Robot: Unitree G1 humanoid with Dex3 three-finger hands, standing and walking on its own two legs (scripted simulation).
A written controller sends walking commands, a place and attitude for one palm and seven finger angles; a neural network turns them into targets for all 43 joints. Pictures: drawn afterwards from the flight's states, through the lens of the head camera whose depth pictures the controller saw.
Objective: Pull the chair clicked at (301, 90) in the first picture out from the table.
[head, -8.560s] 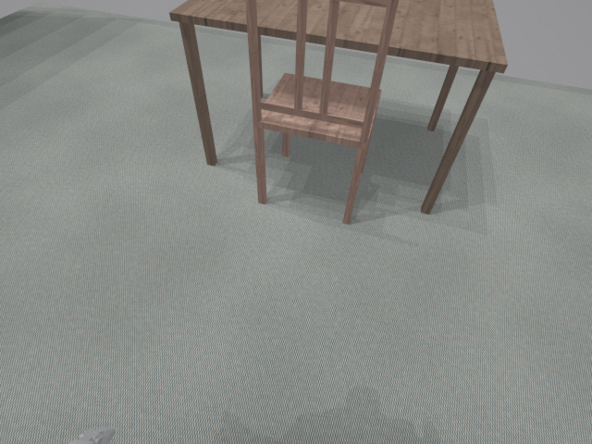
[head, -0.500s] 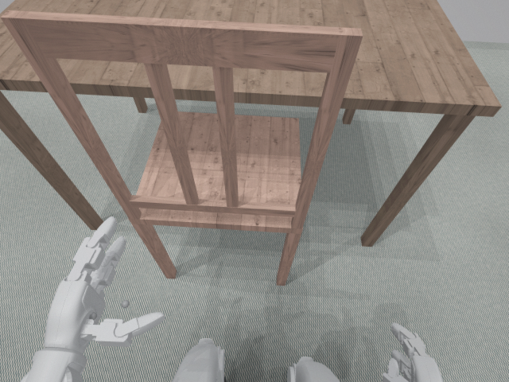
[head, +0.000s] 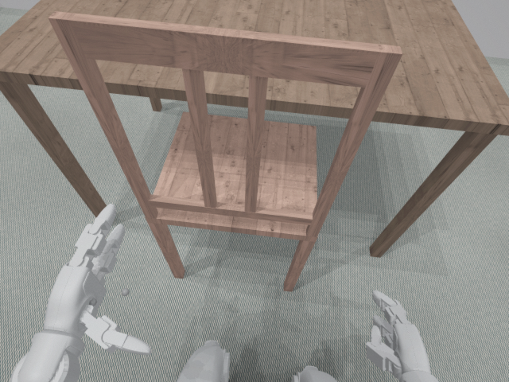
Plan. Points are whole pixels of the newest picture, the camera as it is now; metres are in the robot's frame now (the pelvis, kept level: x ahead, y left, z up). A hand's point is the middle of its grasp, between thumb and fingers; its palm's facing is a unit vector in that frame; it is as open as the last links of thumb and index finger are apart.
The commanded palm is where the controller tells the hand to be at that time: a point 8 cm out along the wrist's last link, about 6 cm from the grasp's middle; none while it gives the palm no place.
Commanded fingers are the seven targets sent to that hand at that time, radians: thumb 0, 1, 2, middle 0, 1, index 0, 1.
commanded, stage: raise the hand toward the chair's back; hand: left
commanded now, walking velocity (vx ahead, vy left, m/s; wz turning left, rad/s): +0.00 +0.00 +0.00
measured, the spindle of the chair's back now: (204, 152) +0.50 +0.13 +0.03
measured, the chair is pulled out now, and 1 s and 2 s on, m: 0.00 0.00 0.00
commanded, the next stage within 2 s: aim the fingers beside a spindle in 0.66 s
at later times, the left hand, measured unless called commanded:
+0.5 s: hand (122, 282) +0.24 +0.20 +0.05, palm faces -0.04 -1.00 -0.06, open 16.9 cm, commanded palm +0.22 +0.26 +0.05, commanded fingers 0.00 -0.50 0.30 -0.06 -0.08 -0.06 -0.08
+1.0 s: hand (144, 275) +0.26 +0.18 +0.04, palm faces -0.06 -1.00 -0.05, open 16.9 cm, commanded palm +0.24 +0.23 +0.04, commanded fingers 0.00 -0.50 0.30 -0.06 -0.08 -0.06 -0.08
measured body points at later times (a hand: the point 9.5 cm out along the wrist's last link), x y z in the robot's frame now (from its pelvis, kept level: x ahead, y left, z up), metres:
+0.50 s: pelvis +0.00 +0.00 +0.01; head +0.06 +0.01 +0.45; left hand +0.24 +0.26 +0.05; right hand +0.16 -0.25 -0.07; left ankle +0.05 +0.09 -0.66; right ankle -0.01 -0.13 -0.66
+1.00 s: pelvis +0.00 -0.01 +0.00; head +0.07 -0.01 +0.45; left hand +0.25 +0.23 +0.05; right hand +0.17 -0.26 -0.08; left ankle +0.05 +0.09 -0.66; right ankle -0.01 -0.13 -0.66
